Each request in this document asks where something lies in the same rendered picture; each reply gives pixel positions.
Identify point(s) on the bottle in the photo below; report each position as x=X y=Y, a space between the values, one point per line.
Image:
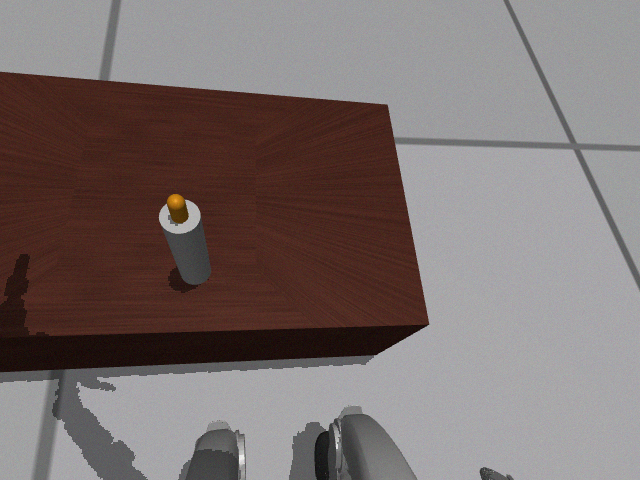
x=182 y=225

